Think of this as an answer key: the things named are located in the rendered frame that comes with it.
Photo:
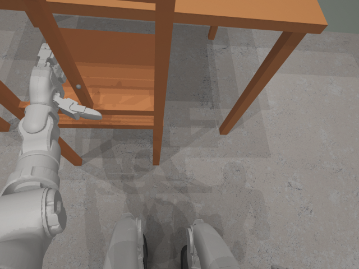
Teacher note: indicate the right robot shin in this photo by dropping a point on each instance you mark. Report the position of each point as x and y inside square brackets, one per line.
[193, 261]

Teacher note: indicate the robot left upper arm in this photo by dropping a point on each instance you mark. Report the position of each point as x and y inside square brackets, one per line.
[29, 221]

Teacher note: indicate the left robot shin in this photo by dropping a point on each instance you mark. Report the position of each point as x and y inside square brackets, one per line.
[139, 250]

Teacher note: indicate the table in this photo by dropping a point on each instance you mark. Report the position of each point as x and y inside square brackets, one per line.
[295, 18]

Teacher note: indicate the chair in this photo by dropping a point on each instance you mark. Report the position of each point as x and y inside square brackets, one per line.
[123, 76]

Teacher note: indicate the robot shin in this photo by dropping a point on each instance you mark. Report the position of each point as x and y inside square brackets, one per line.
[193, 261]
[139, 250]

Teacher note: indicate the left robot forearm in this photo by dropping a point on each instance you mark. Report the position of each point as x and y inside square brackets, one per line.
[39, 158]

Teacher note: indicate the left robot hand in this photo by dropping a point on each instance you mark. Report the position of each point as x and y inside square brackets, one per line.
[47, 78]

